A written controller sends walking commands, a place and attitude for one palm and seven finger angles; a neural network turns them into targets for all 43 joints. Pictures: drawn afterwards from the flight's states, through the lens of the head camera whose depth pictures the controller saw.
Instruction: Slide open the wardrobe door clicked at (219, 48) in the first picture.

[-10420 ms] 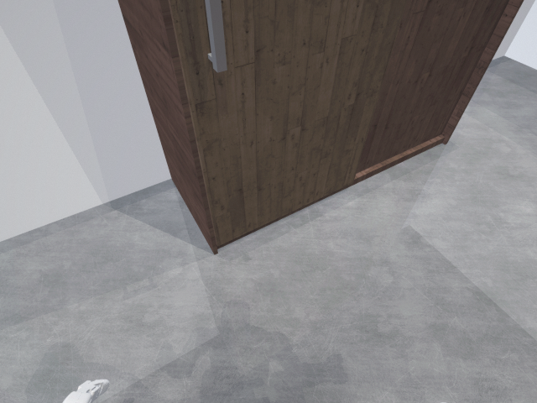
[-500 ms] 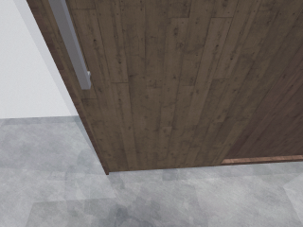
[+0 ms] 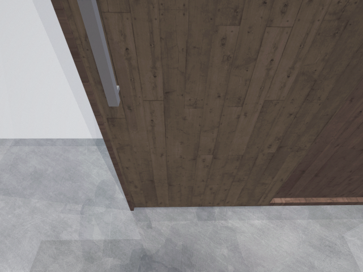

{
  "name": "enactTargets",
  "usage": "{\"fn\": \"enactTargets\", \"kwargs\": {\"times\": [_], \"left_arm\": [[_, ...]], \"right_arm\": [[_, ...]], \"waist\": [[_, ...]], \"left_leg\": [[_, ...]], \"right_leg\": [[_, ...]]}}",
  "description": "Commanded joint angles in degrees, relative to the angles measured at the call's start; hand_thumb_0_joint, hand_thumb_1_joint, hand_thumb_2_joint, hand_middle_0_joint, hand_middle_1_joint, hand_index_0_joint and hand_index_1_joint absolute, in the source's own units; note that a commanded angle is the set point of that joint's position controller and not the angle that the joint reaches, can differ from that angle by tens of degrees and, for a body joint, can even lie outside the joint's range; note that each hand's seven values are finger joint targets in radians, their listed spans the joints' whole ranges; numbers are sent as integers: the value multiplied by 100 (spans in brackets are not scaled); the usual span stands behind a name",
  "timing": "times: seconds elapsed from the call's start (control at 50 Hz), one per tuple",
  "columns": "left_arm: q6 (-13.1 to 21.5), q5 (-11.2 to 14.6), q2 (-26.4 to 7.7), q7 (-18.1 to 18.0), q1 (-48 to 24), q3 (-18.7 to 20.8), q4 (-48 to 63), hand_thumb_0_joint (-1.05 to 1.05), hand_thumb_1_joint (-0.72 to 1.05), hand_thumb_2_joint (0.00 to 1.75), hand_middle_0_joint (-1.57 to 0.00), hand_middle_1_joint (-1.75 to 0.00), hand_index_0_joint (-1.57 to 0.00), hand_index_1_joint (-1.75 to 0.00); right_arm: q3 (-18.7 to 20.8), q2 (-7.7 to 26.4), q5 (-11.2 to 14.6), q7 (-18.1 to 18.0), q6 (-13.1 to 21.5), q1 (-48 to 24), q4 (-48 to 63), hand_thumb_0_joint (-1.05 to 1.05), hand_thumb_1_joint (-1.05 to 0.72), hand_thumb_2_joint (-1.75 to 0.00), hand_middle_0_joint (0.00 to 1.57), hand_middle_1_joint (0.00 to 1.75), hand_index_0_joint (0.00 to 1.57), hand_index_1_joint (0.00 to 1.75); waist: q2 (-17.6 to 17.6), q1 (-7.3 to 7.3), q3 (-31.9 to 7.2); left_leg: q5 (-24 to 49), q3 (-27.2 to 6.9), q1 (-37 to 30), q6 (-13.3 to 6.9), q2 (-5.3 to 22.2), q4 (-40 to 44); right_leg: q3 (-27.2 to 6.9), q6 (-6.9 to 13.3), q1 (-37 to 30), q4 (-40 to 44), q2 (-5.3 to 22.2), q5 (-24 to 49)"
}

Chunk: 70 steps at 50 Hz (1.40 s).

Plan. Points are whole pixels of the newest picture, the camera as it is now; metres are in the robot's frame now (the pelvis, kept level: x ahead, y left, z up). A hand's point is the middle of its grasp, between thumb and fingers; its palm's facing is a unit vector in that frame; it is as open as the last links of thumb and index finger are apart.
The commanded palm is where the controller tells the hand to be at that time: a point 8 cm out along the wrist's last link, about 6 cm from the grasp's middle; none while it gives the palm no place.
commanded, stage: shuffle to correct the standing spot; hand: left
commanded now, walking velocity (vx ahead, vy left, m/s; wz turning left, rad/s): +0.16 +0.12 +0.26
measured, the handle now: (105, 54) +0.53 +0.23 +0.21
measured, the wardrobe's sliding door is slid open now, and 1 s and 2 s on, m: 0.00 0.00 0.00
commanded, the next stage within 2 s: come to a stop and stand still in 0.18 s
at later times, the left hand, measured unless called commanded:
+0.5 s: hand out of the picture +0.11 +0.24 -0.17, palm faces +0.08 -0.98 -0.20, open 7.3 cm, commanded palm none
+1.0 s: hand out of the picture +0.08 +0.24 -0.19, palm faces +0.12 -0.98 -0.18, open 7.4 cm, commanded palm none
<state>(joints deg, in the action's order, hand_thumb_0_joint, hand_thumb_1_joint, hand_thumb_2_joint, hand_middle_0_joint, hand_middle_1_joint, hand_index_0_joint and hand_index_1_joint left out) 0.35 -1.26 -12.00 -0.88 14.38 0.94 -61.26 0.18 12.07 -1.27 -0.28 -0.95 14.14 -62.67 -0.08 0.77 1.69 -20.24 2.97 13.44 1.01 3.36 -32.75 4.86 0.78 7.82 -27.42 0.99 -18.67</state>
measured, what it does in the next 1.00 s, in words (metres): steps on the spot: right foot, then left foot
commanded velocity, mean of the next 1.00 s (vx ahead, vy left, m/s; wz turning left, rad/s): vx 0.01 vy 0.02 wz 0.02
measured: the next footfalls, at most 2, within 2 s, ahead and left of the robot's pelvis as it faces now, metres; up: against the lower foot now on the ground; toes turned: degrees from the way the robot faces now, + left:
right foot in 0.62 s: +0.16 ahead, -0.06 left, +0.00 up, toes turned -2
left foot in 0.94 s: +0.06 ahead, +0.14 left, +0.00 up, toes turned +4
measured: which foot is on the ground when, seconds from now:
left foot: down 0.00-0.68, up 0.70-0.92, down 0.94-1.00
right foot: down 0.00-0.16, up 0.18-0.60, down 0.62-1.00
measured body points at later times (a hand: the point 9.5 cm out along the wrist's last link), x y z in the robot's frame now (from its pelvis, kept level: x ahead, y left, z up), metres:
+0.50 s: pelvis +0.07 +0.06 +0.01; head +0.11 +0.08 +0.45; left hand +0.11 +0.29 -0.16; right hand +0.05 -0.13 -0.15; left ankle +0.05 +0.13 -0.74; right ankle +0.11 -0.06 -0.70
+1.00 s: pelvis +0.04 +0.05 -0.01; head +0.06 +0.08 +0.44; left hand +0.08 +0.29 -0.17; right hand +0.10 -0.18 -0.15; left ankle +0.02 +0.16 -0.74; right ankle +0.12 -0.06 -0.73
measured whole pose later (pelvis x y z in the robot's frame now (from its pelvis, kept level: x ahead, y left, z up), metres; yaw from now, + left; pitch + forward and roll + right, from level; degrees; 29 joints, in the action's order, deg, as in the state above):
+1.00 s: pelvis +0.04 +0.05 -0.01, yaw +3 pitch -1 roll +1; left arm -2.2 -1.2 -10.9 -1.9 11.7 3.0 -58.0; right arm 2.4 8.7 -1.1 -1.4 -0.2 13.2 -57.9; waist 4.2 1.5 3.6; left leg -18.0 3.6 10.9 -0.4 -0.2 -30.8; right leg 3.3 0.7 20.8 -34.1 2.5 -15.4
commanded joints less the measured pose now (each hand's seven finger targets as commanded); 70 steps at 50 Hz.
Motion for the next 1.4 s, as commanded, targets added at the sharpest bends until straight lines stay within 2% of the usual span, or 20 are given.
{"fn": "enactTargets", "kwargs": {"times": [0.0, 0.1, 0.12, 0.14, 0.16, 0.24, 0.4, 0.56, 0.62, 0.66, 0.74, 0.88, 0.9, 0.94, 1.04, 1.2, 1.26, 1.28, 1.32, 1.38], "left_arm": [[79, -62, -1043, -76, 849, 366, 149, 0, 90, 90, -20, -30, -20, -30], [89, -37, -912, -50, 302, 376, 340, 0, 90, 90, -20, -30, -20, -30], [42, -3, -612, -15, 311, 309, 437, 0, 90, 90, -20, -30, -20, -30], [11, 19, -288, 15, 225, 248, 630, 0, 90, 90, -20, -30, -20, -30], [-1, -40, -298, -9, 20, 227, 752, 0, 90, 90, -20, -30, -20, -30], [40, -80, -84, 73, 258, 215, 382, 0, 90, 90, -20, -30, -20, -30], [-82, 18, 241, -93, 331, 74, 198, 0, 90, 90, -20, -30, -20, -30], [-40, 6, -102, -144, 85, 187, 365, 0, 90, 90, -20, -30, -20, -30], [47, -8, -547, -180, 356, 246, 337, 0, 90, 90, -20, -30, -20, -30], [54, -4, -550, -198, 369, 262, 368, 0, 90, 90, -20, -30, -20, -30], [-1, -55, -564, -217, -52, 325, 614, 0, 90, 90, -20, -30, -20, -30], [-65, -38, -698, -167, -241, 406, 707, 0, 90, 90, -20, -30, -20, -30], [-92, -4, -572, -154, -290, 375, 733, 0, 90, 90, -20, -30, -20, -30], [-141, 58, -73, -73, -357, 246, 815, 0, 90, 90, -20, -30, -20, -30], [-157, -74, 73, 63, -113, 176, 433, 0, 90, 90, -20, -30, -20, -30], [-15, 40, 165, 59, -16, 126, 292, 0, 90, 90, -20, -30, -20, -30], [104, 41, -126, -20, 654, 162, -33, 0, 90, 90, -20, -30, -20, -30], [149, -38, -312, -301, 1168, 112, -299, 0, 90, 90, -20, -30, -20, -30], [278, 30, -408, -202, 578, 37, 84, 0, 90, 90, -20, -30, -20, -30], [359, 35, -336, -246, 419, 56, 141, 0, 90, 90, -20, -30, -20, -30]], "right_arm": [[130, 462, 2, 13, 106, -405, 667, 0, -90, -90, 20, 30, 20, 30], [121, 230, 49, 53, 220, 759, 421, 0, -90, -90, 20, 30, 20, 30], [207, 631, 0, -6, 262, 1350, 253, 0, -90, -90, 20, 30, 20, 30], [334, 1113, -40, -56, 257, 1771, 207, 0, -90, -90, 20, 30, 20, 30], [329, 1122, -6, -83, 193, 1812, 256, 0, -90, -90, 20, 30, 20, 30], [133, 399, -12, -117, 363, 896, 509, 0, -90, -90, 20, 30, 20, 30], [55, 152, 12, -278, 446, 1023, 184, 0, -90, -90, 20, 30, 20, 30], [238, 109, 30, -285, 232, 931, 125, 0, -90, -90, 20, 30, 20, 30], [293, -111, 111, -222, 178, 1005, 280, 0, -90, -90, 20, 30, 20, 30], [286, -313, 99, -218, 43, 932, 300, 0, -90, -90, 20, 30, 20, 30], [312, -268, 82, -170, -71, 468, 428, 0, -90, -90, 20, 30, 20, 30], [245, -275, 71, -107, 39, 843, 406, 0, -90, -90, 20, 30, 20, 30], [239, -183, 67, -114, 85, 992, 342, 0, -90, -90, 20, 30, 20, 30], [291, 364, -34, -140, 128, 748, 473, 0, -90, -90, 20, 30, 20, 30], [212, 425, -65, -193, 177, 264, 580, 0, -90, -90, 20, 30, 20, 30], [234, 439, -75, -244, 219, 842, 218, 0, -90, -90, 20, 30, 20, 30], [173, 131, 58, -214, 254, 810, 158, 0, -90, -90, 20, 30, 20, 30], [193, 349, 128, -159, 334, -166, 520, 0, -90, -90, 20, 30, 20, 30], [108, -105, 56, -63, 180, 338, 567, 0, -90, -90, 20, 30, 20, 30], [46, -251, 37, -34, 186, 681, 403, 0, -90, -90, 20, 30, 20, 30]], "waist": [[989, 350, 698], [508, -302, 156], [-713, -480, -79], [-2114, -565, -104], [-1652, -576, 24], [-409, -121, 339], [-247, -9, -118], [-432, -22, 168], [623, -59, -465], [1414, -24, -630], [924, 41, -366], [696, -132, -524], [440, -200, -518], [-1307, -124, -49], [-793, -45, 733], [-743, -198, 192], [282, 35, -312], [372, 297, 28], [603, -129, -254], [385, -287, -506]], "left_leg": [[-854, -89, 1891, -105, 55, -1449], [588, 360, -615, -139, -243, 625], [489, -542, -1284, -389, 326, 1159], [474, -2400, -1405, -954, 1563, 1910], [200, -2621, -1120, -1320, 1849, 2125], [363, -1711, -196, -1196, 1249, 2306], [5209, -566, -797, -987, 1085, 1455], [4488, -693, -548, -725, 965, 746], [1431, -29, 316, -152, 3, -60], [-891, 47, 466, -27, -274, -936], [-1127, -267, 758, 36, -257, -2160], [252, 107, -581, 58, -383, 500], [494, 44, -1052, 12, -257, 1038], [41, -1456, -378, -481, 1038, 1994], [-843, -1480, 473, -874, 1137, 2446], [2327, -1150, -845, -921, 1125, 1551], [1810, -435, 76, -323, 492, 667], [1356, -41, 46, -77, 205, -309], [-489, -29, 338, -114, -76, -635], [-130, -54, 176, -119, -53, -421]], "right_leg": [[-1995, 1100, -345, 1404, 2123, 446], [-408, 465, 846, -71, 1321, 876], [100, 181, 1460, -1376, 712, 54], [428, -84, 2522, -2974, 19, -1868], [-119, 58, 2797, -3748, 180, -1848], [-332, 45, 2630, -4217, 573, -238], [-324, -229, 1672, -2208, 341, 194], [-246, -132, 699, -46, 260, 957], [-1279, 511, -302, -354, 1536, 5092], [-1543, 1078, -284, 68, 1895, 5535], [-1528, 1244, 394, 545, 1795, 3828], [-1416, 710, 1015, 515, 1317, 1165], [-1193, 477, 1308, 361, 1031, 446], [-318, -62, 1616, -460, 168, -513], [-274, -60, 1444, -1844, 84, -371], [-128, -148, 1175, -495, 128, -486], [-681, -43, -723, 728, 578, 1611], [-1202, 39, 185, 654, 888, 4117], [-1400, 543, 222, 963, 1163, 1846], [-1229, 753, -12, 640, 1053, 2756]]}}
